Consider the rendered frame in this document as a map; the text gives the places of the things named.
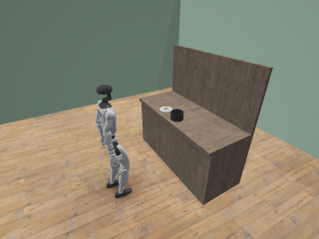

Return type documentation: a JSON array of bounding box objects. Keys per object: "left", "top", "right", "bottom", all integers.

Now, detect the pot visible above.
[{"left": 170, "top": 109, "right": 183, "bottom": 122}]

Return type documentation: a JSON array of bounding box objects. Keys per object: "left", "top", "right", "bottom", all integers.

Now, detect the robot right forearm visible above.
[{"left": 104, "top": 132, "right": 116, "bottom": 156}]

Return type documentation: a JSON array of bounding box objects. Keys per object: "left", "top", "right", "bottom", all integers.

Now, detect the right robot upper arm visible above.
[{"left": 103, "top": 109, "right": 116, "bottom": 136}]

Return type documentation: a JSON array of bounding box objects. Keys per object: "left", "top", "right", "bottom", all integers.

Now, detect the humanoid robot head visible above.
[{"left": 96, "top": 85, "right": 113, "bottom": 110}]

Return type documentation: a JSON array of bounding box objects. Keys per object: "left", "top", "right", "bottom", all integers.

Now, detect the left robot hand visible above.
[{"left": 100, "top": 137, "right": 106, "bottom": 148}]

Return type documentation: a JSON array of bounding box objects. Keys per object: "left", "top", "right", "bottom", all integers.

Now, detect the lid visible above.
[{"left": 159, "top": 107, "right": 172, "bottom": 113}]

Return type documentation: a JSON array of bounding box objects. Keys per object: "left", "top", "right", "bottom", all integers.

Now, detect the table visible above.
[{"left": 139, "top": 44, "right": 273, "bottom": 205}]

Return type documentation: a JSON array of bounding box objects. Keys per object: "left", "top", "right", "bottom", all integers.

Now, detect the robot left forearm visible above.
[{"left": 96, "top": 122, "right": 104, "bottom": 137}]

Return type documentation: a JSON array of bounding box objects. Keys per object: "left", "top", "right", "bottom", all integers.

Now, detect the left robot upper arm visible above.
[{"left": 95, "top": 101, "right": 102, "bottom": 124}]

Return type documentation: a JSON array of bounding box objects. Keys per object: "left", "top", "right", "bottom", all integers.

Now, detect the right robot hand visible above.
[{"left": 109, "top": 155, "right": 120, "bottom": 169}]

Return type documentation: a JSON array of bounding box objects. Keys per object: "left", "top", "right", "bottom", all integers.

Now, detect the right robot thigh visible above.
[{"left": 113, "top": 143, "right": 130, "bottom": 174}]

